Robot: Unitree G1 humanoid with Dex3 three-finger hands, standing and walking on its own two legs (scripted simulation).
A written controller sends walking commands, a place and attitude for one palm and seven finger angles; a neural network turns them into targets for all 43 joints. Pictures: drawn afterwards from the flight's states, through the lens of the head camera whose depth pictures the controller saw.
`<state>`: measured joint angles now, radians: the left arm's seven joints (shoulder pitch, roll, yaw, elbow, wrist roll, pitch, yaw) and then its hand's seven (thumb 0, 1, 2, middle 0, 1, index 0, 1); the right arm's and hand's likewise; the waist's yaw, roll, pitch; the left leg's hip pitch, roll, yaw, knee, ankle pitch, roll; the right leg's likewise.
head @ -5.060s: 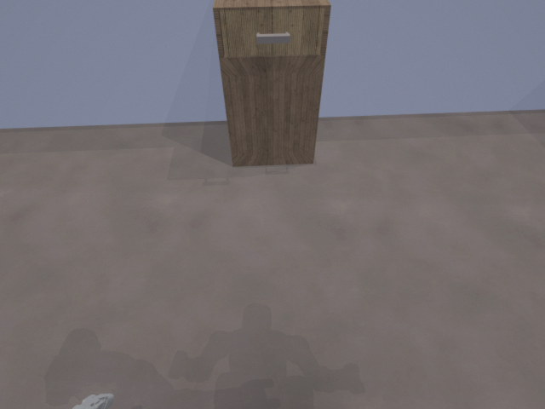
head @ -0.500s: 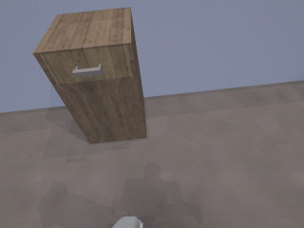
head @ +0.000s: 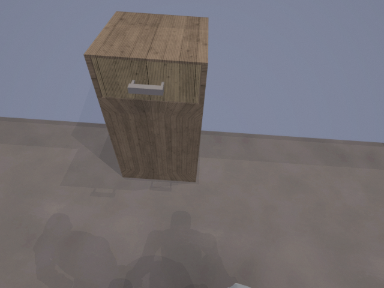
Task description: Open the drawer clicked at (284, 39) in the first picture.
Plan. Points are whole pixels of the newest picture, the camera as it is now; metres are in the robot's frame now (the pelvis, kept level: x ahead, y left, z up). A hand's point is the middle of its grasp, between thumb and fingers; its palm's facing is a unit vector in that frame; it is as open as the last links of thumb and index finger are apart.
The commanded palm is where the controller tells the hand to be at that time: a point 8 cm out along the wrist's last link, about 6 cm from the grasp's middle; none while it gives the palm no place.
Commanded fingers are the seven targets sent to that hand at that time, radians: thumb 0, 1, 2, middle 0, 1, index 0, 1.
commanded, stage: take the last steps up to it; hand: left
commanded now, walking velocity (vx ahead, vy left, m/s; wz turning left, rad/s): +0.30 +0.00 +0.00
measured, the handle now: (147, 86) +0.81 +0.24 -0.06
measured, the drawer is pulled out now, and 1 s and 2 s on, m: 0.00 0.00 0.00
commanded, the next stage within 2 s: come to a stop and stand still in 0.68 s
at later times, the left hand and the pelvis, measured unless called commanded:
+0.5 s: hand out of the picture +0.14 +0.14 -0.17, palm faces +0.08 -0.98 -0.18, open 7.3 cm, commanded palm none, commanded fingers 0.00 0.90 0.90 -0.20 -0.30 -0.20 -0.30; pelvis +0.14 -0.03 +0.00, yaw +1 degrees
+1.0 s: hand (131, 220) +0.32 +0.20 -0.18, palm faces +0.04 -0.98 -0.21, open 7.3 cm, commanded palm none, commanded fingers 0.00 0.90 0.90 -0.20 -0.30 -0.20 -0.30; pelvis +0.28 +0.01 -0.01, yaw +0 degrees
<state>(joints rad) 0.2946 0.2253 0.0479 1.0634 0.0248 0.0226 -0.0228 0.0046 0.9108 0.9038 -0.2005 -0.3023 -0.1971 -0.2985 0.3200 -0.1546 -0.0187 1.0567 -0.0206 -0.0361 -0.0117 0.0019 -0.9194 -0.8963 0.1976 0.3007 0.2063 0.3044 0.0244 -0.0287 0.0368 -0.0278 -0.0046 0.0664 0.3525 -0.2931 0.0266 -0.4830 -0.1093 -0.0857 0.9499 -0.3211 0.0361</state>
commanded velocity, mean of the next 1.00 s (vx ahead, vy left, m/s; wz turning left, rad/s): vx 0.12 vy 0.01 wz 0.01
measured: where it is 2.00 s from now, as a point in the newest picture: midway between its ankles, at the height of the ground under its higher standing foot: (186, 286)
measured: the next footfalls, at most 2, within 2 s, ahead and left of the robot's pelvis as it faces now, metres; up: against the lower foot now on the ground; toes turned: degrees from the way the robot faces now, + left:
right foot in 0.18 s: +0.17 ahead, -0.14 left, +0.00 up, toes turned -9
left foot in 0.64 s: +0.29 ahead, +0.11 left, +0.00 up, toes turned +10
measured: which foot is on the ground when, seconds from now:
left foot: down 0.00-0.18, up 0.20-0.62, down 0.64-1.00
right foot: up 0.00-0.16, down 0.18-0.64, up 0.66-1.00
